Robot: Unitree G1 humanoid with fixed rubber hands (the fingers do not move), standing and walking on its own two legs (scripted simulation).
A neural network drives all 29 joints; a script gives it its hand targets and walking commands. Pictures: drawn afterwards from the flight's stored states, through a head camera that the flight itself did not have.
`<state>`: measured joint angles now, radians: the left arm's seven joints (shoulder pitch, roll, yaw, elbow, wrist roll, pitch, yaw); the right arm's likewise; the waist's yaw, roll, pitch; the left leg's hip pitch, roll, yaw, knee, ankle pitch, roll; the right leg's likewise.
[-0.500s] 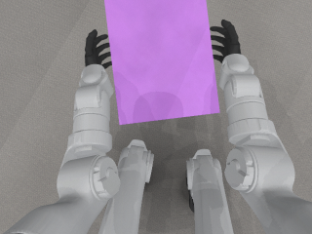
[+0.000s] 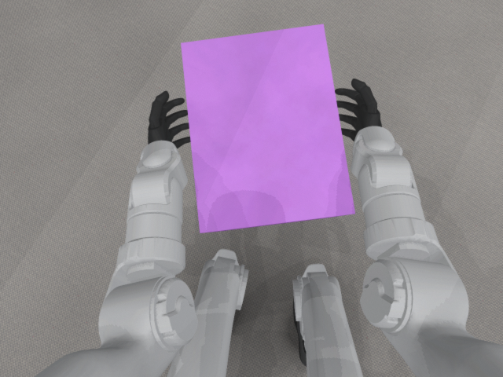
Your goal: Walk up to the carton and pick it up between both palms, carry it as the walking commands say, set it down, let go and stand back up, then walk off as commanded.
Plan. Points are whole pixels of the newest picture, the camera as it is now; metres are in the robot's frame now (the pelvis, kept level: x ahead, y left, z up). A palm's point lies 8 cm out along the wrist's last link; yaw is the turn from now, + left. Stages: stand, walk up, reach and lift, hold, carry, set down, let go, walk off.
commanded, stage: reach and lift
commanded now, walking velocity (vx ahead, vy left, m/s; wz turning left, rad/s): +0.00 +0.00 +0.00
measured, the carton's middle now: (263, 142) +0.49 +0.05 -0.14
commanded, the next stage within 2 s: none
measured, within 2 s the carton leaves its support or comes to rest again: neither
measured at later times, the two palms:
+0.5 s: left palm (145, 137) +0.42 +0.19 +0.02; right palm (388, 123) +0.47 -0.11 +0.01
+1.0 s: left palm (119, 127) +0.40 +0.19 +0.09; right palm (422, 110) +0.46 -0.11 +0.09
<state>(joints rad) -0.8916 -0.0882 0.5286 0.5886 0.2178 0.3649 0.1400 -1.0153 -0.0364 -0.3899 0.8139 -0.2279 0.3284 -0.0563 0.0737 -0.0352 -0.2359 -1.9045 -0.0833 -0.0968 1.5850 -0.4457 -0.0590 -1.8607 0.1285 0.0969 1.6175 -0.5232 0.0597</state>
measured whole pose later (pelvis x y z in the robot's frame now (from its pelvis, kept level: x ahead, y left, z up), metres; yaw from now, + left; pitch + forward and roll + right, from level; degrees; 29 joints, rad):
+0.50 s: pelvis +0.02 -0.01 +0.07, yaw +0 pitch +39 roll +0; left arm -0.73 -0.12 0.52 0.56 0.23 0.34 0.10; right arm -0.85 0.03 -0.39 0.76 -0.25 0.31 -0.08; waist 0.09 -0.03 -0.27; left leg -1.62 -0.07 -0.11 1.36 -0.42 -0.06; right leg -1.59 0.13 0.11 1.40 -0.49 0.04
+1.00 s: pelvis +0.04 -0.01 +0.13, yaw +1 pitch +33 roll +0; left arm -0.59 -0.16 0.50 0.49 0.27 0.34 0.05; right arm -0.69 0.09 -0.38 0.67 -0.27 0.31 -0.06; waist 0.08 -0.03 -0.23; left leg -1.29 -0.06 -0.13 1.07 -0.35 -0.06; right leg -1.26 0.11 0.12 1.11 -0.41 0.02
